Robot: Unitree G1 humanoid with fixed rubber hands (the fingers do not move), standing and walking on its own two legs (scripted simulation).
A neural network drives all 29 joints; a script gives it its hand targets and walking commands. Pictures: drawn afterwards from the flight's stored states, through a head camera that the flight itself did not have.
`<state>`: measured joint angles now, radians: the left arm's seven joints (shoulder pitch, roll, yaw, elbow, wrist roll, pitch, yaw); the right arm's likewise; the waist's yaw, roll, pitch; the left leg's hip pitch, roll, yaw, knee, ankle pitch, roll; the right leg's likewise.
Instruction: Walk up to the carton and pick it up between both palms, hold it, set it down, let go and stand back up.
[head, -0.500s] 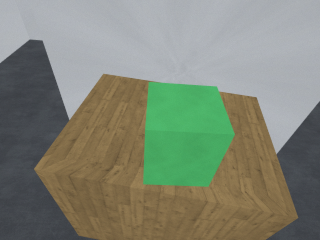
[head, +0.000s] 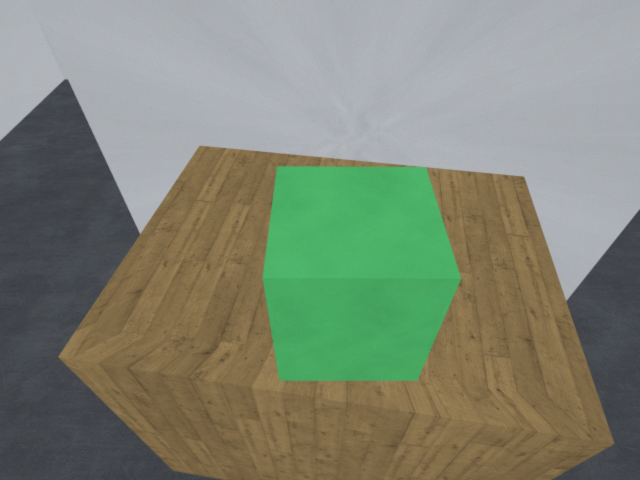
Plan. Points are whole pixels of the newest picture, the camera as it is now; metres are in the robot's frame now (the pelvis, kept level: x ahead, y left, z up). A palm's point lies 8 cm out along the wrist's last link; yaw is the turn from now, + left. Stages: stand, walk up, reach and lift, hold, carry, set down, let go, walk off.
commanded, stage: walk up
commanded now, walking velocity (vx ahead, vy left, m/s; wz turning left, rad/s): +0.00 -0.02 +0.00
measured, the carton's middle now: (349, 277) +0.41 -0.04 +0.02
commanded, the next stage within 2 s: none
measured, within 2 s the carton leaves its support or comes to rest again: neither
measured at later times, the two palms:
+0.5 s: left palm out of the picture -0.03 +0.19 -0.15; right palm out of the picture -0.02 -0.22 -0.15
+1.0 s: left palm out of the picture -0.02 +0.16 -0.16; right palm out of the picture -0.03 -0.26 -0.15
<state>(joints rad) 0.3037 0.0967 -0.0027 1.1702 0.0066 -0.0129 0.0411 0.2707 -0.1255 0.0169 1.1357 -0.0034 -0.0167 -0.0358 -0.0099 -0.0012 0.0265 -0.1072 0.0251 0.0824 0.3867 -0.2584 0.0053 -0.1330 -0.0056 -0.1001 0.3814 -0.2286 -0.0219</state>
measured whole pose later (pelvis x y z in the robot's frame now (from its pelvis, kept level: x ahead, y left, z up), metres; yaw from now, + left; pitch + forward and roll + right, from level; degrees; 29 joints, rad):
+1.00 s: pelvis -0.01 -0.05 -0.01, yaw +0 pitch -2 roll -1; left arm 0.31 0.13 0.03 1.11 0.01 0.01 0.05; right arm 0.32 -0.11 -0.01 1.09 -0.02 0.02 -0.05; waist -0.02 0.00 0.04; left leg -0.15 0.13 0.05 0.47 -0.29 -0.08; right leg -0.14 0.09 -0.13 0.39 -0.23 -0.10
